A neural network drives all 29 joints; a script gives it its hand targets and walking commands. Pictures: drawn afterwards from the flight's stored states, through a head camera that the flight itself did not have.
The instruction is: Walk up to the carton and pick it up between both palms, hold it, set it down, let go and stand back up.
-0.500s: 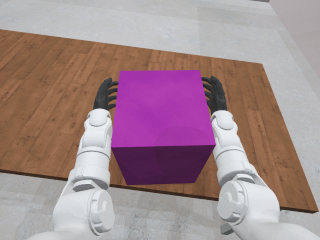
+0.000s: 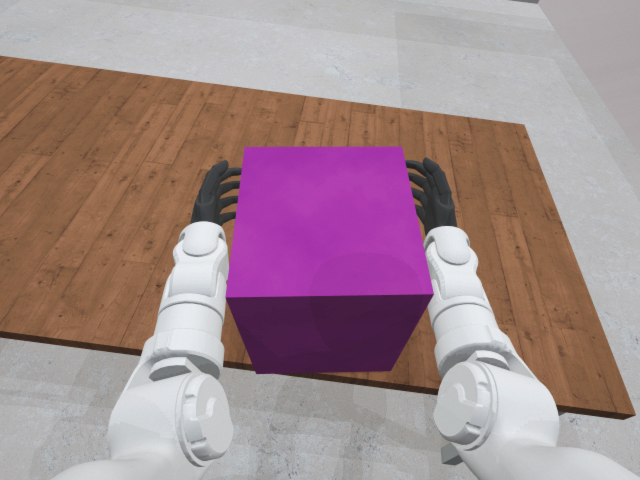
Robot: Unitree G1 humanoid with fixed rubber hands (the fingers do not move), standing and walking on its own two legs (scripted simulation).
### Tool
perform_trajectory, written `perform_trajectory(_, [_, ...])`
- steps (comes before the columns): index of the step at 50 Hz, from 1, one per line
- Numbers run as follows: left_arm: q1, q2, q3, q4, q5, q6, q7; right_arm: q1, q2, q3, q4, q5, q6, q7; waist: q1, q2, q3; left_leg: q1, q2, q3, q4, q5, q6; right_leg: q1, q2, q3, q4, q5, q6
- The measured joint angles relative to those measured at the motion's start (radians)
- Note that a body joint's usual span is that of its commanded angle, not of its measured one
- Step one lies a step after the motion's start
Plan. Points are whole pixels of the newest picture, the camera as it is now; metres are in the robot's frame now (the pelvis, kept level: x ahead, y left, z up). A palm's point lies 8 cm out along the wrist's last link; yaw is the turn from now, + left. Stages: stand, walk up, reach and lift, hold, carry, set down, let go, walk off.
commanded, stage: set down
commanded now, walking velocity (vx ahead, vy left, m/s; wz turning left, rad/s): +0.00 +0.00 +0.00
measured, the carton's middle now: (323, 268) +0.37 +0.00 +0.03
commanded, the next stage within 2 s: none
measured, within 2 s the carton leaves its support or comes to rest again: rests again in 0.24 s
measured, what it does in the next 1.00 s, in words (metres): stands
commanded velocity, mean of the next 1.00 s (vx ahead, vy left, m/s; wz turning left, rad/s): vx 0.00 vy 0.00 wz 0.00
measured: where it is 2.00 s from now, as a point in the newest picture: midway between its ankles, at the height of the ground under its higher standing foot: outside the picture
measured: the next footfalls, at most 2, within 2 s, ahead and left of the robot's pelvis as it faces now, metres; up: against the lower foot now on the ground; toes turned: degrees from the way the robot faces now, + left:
none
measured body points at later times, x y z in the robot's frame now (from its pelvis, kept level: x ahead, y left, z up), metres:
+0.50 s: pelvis +0.01 +0.00 +0.00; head +0.04 +0.02 +0.45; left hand +0.42 +0.15 +0.08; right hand +0.42 -0.15 +0.09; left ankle +0.00 +0.12 -0.75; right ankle -0.01 -0.11 -0.75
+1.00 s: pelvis +0.01 +0.00 +0.00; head +0.04 +0.02 +0.45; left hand +0.42 +0.14 +0.08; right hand +0.42 -0.15 +0.09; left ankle +0.00 +0.12 -0.75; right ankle -0.01 -0.11 -0.75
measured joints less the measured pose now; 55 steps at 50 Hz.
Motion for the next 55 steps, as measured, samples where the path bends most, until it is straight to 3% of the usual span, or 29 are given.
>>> perform_trajectory(15, [0.009,-0.021,0.025,-0.025,0.019,0.003,-0.007,0.01,0.005,-0.023,-0.018,-0.033,0.012,0.027,-0.002,0.004,-0.001,0.007,0.0,0.009,-0.007,-0.004,0.001,0.004,-0.002,-0.001,-0.004,-0.005,0.001])
perform_trajectory(55, [0.022,-0.057,0.07,-0.073,0.078,-0.047,-0.042,0.055,0.017,-0.008,-0.086,-0.04,0.013,0.038,-0.004,-0.002,0.026,0.021,0.006,0.033,-0.008,-0.014,0.004,0.01,0.001,0.009,-0.005,-0.008,0.001])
